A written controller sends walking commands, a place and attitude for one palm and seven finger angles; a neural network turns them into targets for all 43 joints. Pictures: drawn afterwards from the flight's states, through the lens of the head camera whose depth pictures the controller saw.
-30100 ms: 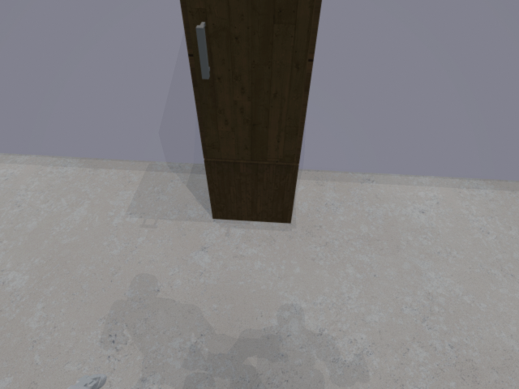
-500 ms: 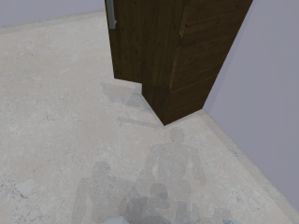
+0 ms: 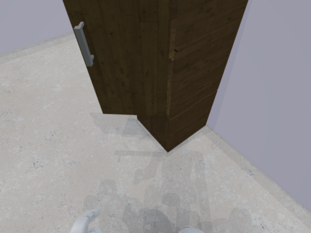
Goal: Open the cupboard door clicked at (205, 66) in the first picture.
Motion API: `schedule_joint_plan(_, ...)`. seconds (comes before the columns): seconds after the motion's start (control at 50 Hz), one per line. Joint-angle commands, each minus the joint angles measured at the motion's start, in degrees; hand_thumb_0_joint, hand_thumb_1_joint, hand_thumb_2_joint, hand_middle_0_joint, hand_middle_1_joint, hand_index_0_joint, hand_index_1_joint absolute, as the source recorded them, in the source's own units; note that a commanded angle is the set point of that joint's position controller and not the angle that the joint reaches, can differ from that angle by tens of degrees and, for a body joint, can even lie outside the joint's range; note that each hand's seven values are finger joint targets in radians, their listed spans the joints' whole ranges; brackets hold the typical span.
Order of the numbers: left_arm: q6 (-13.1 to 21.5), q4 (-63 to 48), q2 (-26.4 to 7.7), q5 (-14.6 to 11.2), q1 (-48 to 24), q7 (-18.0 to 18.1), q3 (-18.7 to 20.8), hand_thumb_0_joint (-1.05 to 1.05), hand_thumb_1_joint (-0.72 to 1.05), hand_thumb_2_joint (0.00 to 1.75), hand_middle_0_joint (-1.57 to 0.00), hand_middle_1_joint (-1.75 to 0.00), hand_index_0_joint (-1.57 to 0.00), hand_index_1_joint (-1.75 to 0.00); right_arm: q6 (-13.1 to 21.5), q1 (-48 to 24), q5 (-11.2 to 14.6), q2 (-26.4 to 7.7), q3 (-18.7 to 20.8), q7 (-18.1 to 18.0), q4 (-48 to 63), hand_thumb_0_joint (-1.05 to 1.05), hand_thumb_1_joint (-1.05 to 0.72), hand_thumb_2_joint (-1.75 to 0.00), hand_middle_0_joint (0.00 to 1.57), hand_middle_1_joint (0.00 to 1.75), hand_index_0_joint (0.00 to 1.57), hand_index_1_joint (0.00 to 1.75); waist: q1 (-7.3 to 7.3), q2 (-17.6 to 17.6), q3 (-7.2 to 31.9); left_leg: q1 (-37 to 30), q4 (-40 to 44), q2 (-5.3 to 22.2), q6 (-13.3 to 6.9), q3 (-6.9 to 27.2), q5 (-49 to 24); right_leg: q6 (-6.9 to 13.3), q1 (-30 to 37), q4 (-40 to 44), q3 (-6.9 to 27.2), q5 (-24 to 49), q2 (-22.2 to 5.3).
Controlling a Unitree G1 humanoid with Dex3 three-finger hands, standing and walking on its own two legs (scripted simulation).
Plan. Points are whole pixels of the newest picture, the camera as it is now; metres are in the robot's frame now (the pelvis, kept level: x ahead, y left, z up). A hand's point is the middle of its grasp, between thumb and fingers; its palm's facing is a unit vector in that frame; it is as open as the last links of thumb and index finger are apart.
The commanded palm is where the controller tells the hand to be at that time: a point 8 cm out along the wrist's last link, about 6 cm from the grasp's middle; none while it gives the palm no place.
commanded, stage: take the last steps up to it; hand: left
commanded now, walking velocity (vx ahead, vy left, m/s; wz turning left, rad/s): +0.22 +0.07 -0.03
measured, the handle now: (85, 44) +0.72 +0.26 +0.10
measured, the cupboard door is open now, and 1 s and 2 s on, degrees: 49 49 49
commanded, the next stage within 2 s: come to a stop and stand still in 0.18 s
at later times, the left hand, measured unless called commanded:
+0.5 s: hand out of the picture +0.13 +0.23 -0.18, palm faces +0.05 -0.98 -0.18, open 7.4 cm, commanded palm none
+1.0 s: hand (93, 223) +0.18 +0.19 -0.16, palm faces -0.03 -0.98 -0.20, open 7.3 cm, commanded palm none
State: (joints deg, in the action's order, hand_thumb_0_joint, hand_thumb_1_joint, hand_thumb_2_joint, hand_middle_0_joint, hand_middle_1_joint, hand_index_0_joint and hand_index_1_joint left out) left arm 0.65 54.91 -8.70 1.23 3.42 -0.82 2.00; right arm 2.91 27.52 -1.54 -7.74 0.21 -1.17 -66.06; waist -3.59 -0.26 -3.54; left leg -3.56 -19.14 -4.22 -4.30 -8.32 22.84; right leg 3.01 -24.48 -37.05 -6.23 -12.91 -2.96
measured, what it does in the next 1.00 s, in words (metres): walks ahead: right foot, then left foot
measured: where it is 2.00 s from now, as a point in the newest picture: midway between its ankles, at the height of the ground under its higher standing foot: outside the picture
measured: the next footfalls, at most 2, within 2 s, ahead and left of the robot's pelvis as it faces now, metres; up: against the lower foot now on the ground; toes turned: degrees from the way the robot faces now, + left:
right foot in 0.02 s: +0.11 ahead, -0.10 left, +0.00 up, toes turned -6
left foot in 0.38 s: +0.24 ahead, +0.16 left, +0.00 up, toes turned +4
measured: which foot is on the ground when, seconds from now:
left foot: down 0.00-0.04, up 0.06-0.36, down 0.38-0.78, up 0.80-1.00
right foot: up 0.00-0.00, down 0.02-0.40, up 0.42-0.78, down 0.80-1.00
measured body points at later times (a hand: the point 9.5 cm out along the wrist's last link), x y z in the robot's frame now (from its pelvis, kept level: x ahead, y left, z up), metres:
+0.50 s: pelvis +0.15 +0.05 +0.00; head +0.17 +0.08 +0.45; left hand +0.12 +0.28 -0.17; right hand +0.26 -0.18 -0.13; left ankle +0.20 +0.16 -0.73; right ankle +0.08 -0.08 -0.71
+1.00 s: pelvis +0.13 +0.01 +0.01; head +0.14 +0.01 +0.46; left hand +0.18 +0.24 -0.14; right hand +0.11 -0.24 -0.14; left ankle +0.13 +0.13 -0.72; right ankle +0.10 -0.11 -0.73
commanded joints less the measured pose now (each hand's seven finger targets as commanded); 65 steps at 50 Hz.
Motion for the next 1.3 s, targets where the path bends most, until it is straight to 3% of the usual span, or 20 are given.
schedule_joint_plan(0.0, 2.88, 3.4, -12.55, 0.35, 25.02, 1.29, 3.87, 0.0, 0.9, 0.9, -0.2, -0.3, -0.2, -0.3, 1.6, 0.7, 1.76, -7.58, 1.98, -0.49, 3.9, 0.0, -0.9, -0.9, 0.2, 0.3, 0.2, 0.3, 12.38, 9.14, 13.08, 29.2, -36.65, 5.51, 3.27, 0.89, -28.29, 9.89, 42.47, 8.79, 22.68, 20.18, -15.22)
schedule_joint_plan(0.02, 2.74, 4.25, -15.15, -0.79, 26.27, 1.4, 4.01, 0.0, 0.9, 0.9, -0.2, -0.3, -0.2, -0.3, 1.38, -0.07, 1.75, -7.61, 2.07, -0.44, 4.86, 0.0, -0.9, -0.9, 0.2, 0.3, 0.2, 0.3, 11.04, 10.75, 14.07, 36.29, -53.94, 1.98, 4.41, 3.58, 10.99, 16.57, 42.22, 15.54, 35.35, 30.52, -26.57)
schedule_joint_plan(0.04, 2.54, 3.11, -13.23, -0.99, 21.63, 2.03, 3.91, 0.0, 0.9, 0.9, -0.2, -0.3, -0.2, -0.3, 0.69, -4.14, 1.35, -8.33, 2.53, -0.28, 5.34, 0.0, -0.9, -0.9, 0.2, 0.3, 0.2, 0.3, 10.02, 4.07, 8.04, 38.16, -55.44, 6.21, 3.57, 10.62, 8.0, 15.61, 32.95, 18.72, 31.61, 20.84, -24.65)
schedule_joint_plan(0.08, 2.55, 1.41, -7.79, -0.91, 12.87, 2.46, 2.18, 0.0, 0.9, 0.9, -0.2, -0.3, -0.2, -0.3, -0.79, -7.81, 0.75, -4.24, 2.41, 0.35, 6.17, 0.0, -0.9, -0.9, 0.2, 0.3, 0.2, 0.3, 5.28, 1.92, -1.89, 35.53, -49.29, 9.71, 4.36, 10.34, 1.07, 9.8, 15.69, 22.89, 19.25, 17.96, -18.87)
schedule_joint_plan(0.14, 3.61, 1.85, -4.88, -0.38, 11.34, 2.03, 1.23, 0.0, 0.9, 0.9, -0.2, -0.3, -0.2, -0.3, -2.15, -2.91, 0.34, -1.48, 1.85, 1.03, 4.6, 0.0, -0.9, -0.9, 0.2, 0.3, 0.2, 0.3, 1.9, 9.38, 0.69, 28.28, -38.04, 9.85, 5.86, 6.86, -3.63, 6.0, 10.38, 24.39, 7.92, 20.35, -12.84)
schedule_joint_plan(0.3, 2.82, 4.84, -7.5, -0.18, 12.89, 1.75, 1.74, 0.0, 0.9, 0.9, -0.2, -0.3, -0.2, -0.3, -0.68, -9.94, 0.4, -2.29, 1.91, 1.31, 6.53, 0.0, -0.9, -0.9, 0.2, 0.3, 0.2, 0.3, 2.8, 8.77, 2.68, 16.88, -9.99, 5.27, 6.7, 3.31, -14.88, 2.94, 11.68, 16.58, 5.79, 19.9, -9.07)
schedule_joint_plan(0.36, 1.43, 5.58, -3.68, -1.03, 17.39, 2.82, -0.29, 0.0, 0.9, 0.9, -0.2, -0.3, -0.2, -0.3, 0.0, -6.71, 0.52, -10.66, 2.7, -0.31, 5.75, 0.0, -0.9, -0.9, 0.2, 0.3, 0.2, 0.3, 2.85, -5.38, 10.43, 2.92, -8.75, 19.85, 0.15, 15.02, -54.93, -4.07, 7.12, 6.9, 1.58, -0.55, -2.1)
schedule_joint_plan(0.4, -0.05, 5.81, -3.33, -0.64, 18.17, 3.34, -0.58, 0.0, 0.9, 0.9, -0.2, -0.3, -0.2, -0.3, -1.44, -9.41, 0.59, -12.18, 2.96, -1.09, 6.28, 0.0, -0.9, -0.9, 0.2, 0.3, 0.2, 0.3, 2.84, -4.38, 3.51, 10.47, -5.03, 23.04, -3.23, 14.12, -55.99, -4.41, 8.7, 1.93, 2.42, -15.74, -0.57)
schedule_joint_plan(0.44, -2.2, 5.98, -5.87, -0.83, 17.83, 3.09, 0.02, 0.0, 0.9, 0.9, -0.2, -0.3, -0.2, -0.3, -2.3, -11.39, 0.64, -12.49, 3.06, -2.12, 6.65, 0.0, -0.9, -0.9, 0.2, 0.3, 0.2, 0.3, 2.69, -14.54, 2.54, 12.14, -2.06, 23.87, -4.45, 16.27, -62.49, -4.96, 6.96, -7.74, 3.0, -20.24, -0.4)
schedule_joint_plan(0.56, -3.86, 2.21, -7.04, -0.57, 15.26, 2.28, 2.29, 0.0, 0.9, 0.9, -0.2, -0.3, -0.2, -0.3, -3.79, -15.41, 0.3, -15.19, 5.2, -3.06, 9.7, 0.0, -0.9, -0.9, 0.2, 0.3, 0.2, 0.3, 2.54, -5.52, 10.7, 7.54, -4.9, 26.74, -8.23, 16.13, -53.11, -4.67, -0.53, -23.2, 7.97, -18.92, 0.9)
schedule_joint_plan(0.72, -3.28, 1.53, -5.63, 0.06, 19.61, 1.45, 2.59, 0.0, 0.9, 0.9, -0.2, -0.3, -0.2, -0.3, -4.7, -19.96, -0.03, -13.76, 5.58, -1.1, 10.99, 0.0, -0.9, -0.9, 0.2, 0.3, 0.2, 0.3, 5.93, -5.92, 6.71, 26.28, -2.0, 18.91, -0.71, 11.67, -4.97, -3.35, 18.49, 6.68, 1.76, -4.14, 1.85)
schedule_joint_plan(0.74, -2.86, 1.61, -7.84, 0.55, 20.78, 1.74, 2.81, 0.0, 0.9, 0.9, -0.2, -0.3, -0.2, -0.3, -5.07, -19.13, 0.44, -10.97, 5.29, -0.7, 11.24, 0.0, -0.9, -0.9, 0.2, 0.3, 0.2, 0.3, 6.41, 2.37, 4.96, 30.25, -8.21, 13.32, 2.05, 8.42, 2.65, -1.95, 19.54, 15.87, 7.52, -6.65, -1.95)
schedule_joint_plan(0.76, -2.12, 0.7, -12.23, 1.03, 17.98, 2.15, 3.06, 0.0, 0.9, 0.9, -0.2, -0.3, -0.2, -0.3, -5.45, -18.91, 0.92, -6.4, 4.43, -0.05, 12.15, 0.0, -0.9, -0.9, 0.2, 0.3, 0.2, 0.3, 5.31, 17.32, 1.87, 33.54, -18.18, 6.02, 6.08, 3.23, 6.52, 2.77, 13.75, 26.19, 23.55, -18.9, -13.6)
schedule_joint_plan(0.78, -1.64, -0.97, -13.22, 0.51, 13.58, 2.5, 2.54, 0.0, 0.9, 0.9, -0.2, -0.3, -0.2, -0.3, -5.75, -21.93, 0.73, -6.75, 3.84, 0.65, 13.26, 0.0, -0.9, -0.9, 0.2, 0.3, 0.2, 0.3, 6.28, 15.4, -0.63, 28.47, -25.02, 6.71, 5.46, 7.03, 7.86, 5.94, 2.88, 31.44, 26.1, -26.56, -18.33)
schedule_joint_plan(0.84, -0.32, -1.36, -10.71, 0.3, 6.81, 2.45, 1.76, 0.0, 0.9, 0.9, -0.2, -0.3, -0.2, -0.3, -5.19, -17.22, 0.12, -6.45, 3.73, 1.26, 10.02, 0.0, -0.9, -0.9, 0.2, 0.3, 0.2, 0.3, 2.87, 14.05, -1.07, 26.9, -28.58, 6.42, 4.79, 8.34, -0.17, 4.42, 4.5, 26.36, 18.52, -12.08, -11.79)
schedule_joint_plan(0.96, 0.56, 2.19, -10.76, -0.48, 10.65, 2.25, 1.35, 0.0, 0.9, 0.9, -0.2, -0.3, -0.2, -0.3, -2.82, -11.09, 0.65, -6.64, 2.56, 0.64, 6.18, 0.0, -0.9, -0.9, 0.2, 0.3, 0.2, 0.3, 3.51, 3.98, 2.38, 15.0, -4.15, 5.79, 5.49, 7.67, -13.53, 1.81, 12.58, 15.26, 12.55, 9.76, -9.94)
schedule_joint_plan(1.1, -0.76, 4.52, -7.51, -0.91, 10.96, 2.65, 0.56, 0.0, 0.9, 0.9, -0.2, -0.3, -0.2, -0.3, -2.24, -10.16, 0.79, -8.86, 1.85, -1.11, 4.51, 0.0, -0.9, -0.9, 0.2, 0.3, 0.2, 0.3, 4.73, -6.12, 4.13, 14.59, -2.63, 11.68, 2.49, 12.53, -29.68, -1.85, 16.49, 11.95, 6.62, 7.77, -3.34)
schedule_joint_plan(1.12, 0.37, 6.5, -7.98, -0.57, 17.99, 5.43, -0.38, 0.0, 0.9, 0.9, -0.2, -0.3, -0.2, -0.3, -1.25, -16.17, 1.78, -8.89, 1.51, -0.44, 9.82, 0.0, -0.9, -0.9, 0.2, 0.3, 0.2, 0.3, 6.43, -5.69, 0.85, 16.29, -15.0, 11.34, 4.17, 8.89, -29.62, -1.0, 12.32, 13.81, 10.8, 21.97, -6.57)
schedule_joint_plan(1.14, 1.2, 3.65, -11.25, -0.4, 14.14, 4.69, -0.19, 0.0, 0.9, 0.9, -0.2, -0.3, -0.2, -0.3, -1.88, -11.2, 1.18, -6.39, 1.33, 0.09, 10.69, 0.0, -0.9, -0.9, 0.2, 0.3, 0.2, 0.3, 2.86, -4.27, 4.05, 17.85, -11.71, 8.01, 4.4, 9.03, -12.51, 0.95, 12.83, 13.04, 13.12, 13.01, -8.88)
schedule_joint_plan(1.28, -0.02, 3.59, -6.08, -0.18, 13.03, 3.18, -1.08, 0.0, 0.9, 0.9, -0.2, -0.3, -0.2, -0.3, -1.2, -8.79, 0.56, -8.91, 1.08, -0.44, 11.41, 0.0, -0.9, -0.9, 0.2, 0.3, 0.2, 0.3, 3.87, -4.39, 2.88, 17.68, -3.88, 12.32, 0.28, 14.11, -24.51, -1.52, 12.27, 6.84, 4.91, -2.54, -0.57)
